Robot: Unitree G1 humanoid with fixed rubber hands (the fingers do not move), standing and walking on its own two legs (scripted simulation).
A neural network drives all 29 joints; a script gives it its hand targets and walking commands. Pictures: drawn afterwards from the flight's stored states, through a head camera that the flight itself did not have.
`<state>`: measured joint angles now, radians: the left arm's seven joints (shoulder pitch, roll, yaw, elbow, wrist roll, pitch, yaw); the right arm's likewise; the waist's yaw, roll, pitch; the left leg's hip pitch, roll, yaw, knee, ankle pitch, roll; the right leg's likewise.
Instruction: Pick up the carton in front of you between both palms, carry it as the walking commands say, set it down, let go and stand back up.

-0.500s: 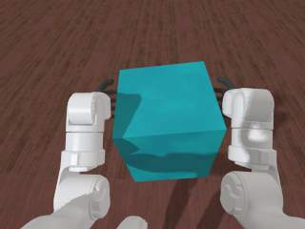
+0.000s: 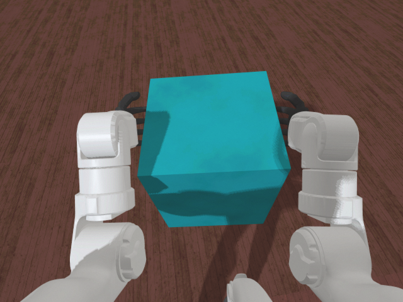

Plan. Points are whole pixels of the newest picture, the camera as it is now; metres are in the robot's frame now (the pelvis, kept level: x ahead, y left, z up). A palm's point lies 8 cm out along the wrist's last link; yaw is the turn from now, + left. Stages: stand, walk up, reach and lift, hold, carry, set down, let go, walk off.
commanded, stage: carry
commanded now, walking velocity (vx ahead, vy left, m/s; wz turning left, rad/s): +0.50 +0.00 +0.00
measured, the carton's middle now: (212, 157) +0.38 -0.03 +0.08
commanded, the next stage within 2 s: none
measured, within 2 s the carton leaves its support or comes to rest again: neither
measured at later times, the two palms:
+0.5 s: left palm (117, 27) +0.69 +0.17 +0.21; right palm (238, 12) +0.72 -0.12 +0.22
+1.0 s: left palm (142, 19) +0.95 +0.14 +0.11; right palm (229, 12) +0.97 -0.15 +0.13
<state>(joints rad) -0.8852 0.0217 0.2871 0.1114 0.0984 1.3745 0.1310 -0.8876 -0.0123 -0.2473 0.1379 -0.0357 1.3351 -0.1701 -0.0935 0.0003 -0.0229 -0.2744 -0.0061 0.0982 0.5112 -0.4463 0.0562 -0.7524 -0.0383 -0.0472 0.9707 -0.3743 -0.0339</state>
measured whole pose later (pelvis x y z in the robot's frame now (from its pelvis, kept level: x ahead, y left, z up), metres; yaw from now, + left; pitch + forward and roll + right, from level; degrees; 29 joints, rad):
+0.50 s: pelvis +0.32 -0.01 +0.02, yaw +2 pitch +5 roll +0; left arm -0.95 0.01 0.26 0.22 0.07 1.39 0.20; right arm -0.97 -0.02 -0.32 0.20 -0.12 1.34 -0.15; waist 0.06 0.00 -0.07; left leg -0.58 0.00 0.10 0.54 -0.10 0.05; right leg -0.16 0.00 -0.07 0.52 -0.44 -0.03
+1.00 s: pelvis +0.64 -0.01 +0.02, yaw +1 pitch +4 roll -1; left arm -0.45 -0.14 0.20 -0.10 0.14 1.25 0.16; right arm -0.43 0.17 -0.24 -0.15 -0.16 1.18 -0.12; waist 0.01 0.02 -0.06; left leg -0.06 0.04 0.11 0.53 -0.44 0.01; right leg -0.45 -0.01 -0.20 0.40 -0.02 -0.07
